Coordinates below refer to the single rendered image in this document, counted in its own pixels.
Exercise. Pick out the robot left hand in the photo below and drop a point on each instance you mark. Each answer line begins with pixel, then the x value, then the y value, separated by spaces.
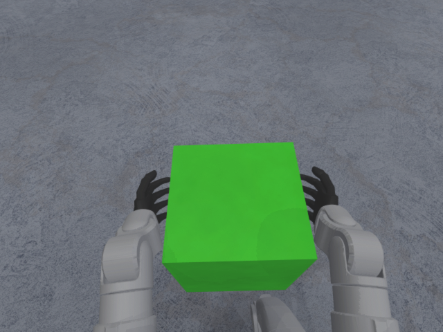
pixel 145 198

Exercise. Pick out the right robot thigh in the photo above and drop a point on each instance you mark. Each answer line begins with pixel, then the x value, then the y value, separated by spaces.
pixel 270 314

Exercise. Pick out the robot right forearm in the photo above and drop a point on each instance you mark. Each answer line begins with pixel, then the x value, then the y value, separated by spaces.
pixel 357 272

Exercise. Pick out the robot right hand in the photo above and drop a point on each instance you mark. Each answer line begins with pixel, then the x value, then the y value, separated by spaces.
pixel 325 194

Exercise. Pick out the carton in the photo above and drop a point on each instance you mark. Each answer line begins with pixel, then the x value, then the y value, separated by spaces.
pixel 237 219

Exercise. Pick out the robot left forearm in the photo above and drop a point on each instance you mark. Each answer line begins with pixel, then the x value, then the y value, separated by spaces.
pixel 126 274

